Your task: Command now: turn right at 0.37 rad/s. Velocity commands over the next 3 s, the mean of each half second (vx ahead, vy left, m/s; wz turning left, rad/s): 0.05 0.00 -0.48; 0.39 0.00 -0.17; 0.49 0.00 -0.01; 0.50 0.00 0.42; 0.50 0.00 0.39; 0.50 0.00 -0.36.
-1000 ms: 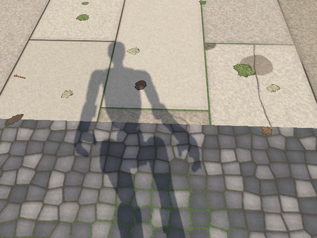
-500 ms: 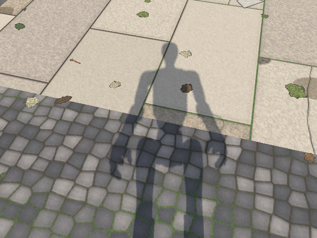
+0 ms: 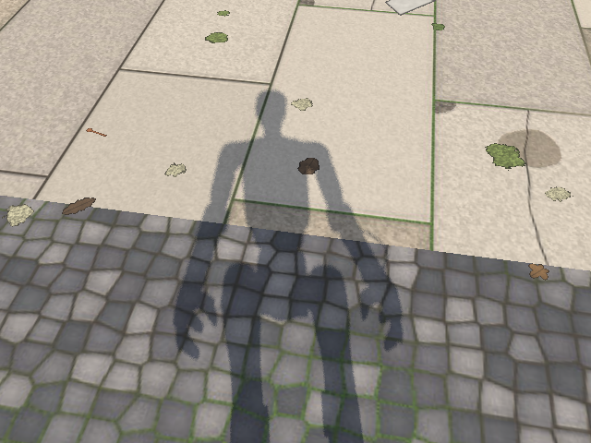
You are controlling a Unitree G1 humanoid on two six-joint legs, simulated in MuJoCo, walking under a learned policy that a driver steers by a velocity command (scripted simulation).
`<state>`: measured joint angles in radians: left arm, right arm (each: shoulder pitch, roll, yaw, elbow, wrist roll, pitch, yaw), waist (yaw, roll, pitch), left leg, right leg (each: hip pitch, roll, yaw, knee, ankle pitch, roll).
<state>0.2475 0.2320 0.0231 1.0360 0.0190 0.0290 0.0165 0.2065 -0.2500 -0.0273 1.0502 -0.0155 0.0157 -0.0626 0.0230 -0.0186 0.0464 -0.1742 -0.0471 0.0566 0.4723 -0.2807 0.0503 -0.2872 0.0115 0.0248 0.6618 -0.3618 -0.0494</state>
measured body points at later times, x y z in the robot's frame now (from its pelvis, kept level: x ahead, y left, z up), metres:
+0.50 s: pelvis +0.00 -0.07 +0.01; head +0.02 -0.10 +0.46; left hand +0.11 +0.19 -0.11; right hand +0.03 -0.35 -0.13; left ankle +0.05 +0.09 -0.67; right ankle -0.02 -0.11 -0.74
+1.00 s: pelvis +0.21 -0.04 +0.00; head +0.23 -0.03 +0.45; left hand +0.27 +0.22 -0.15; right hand +0.25 -0.33 -0.11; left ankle +0.24 +0.03 -0.74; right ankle +0.06 -0.12 -0.66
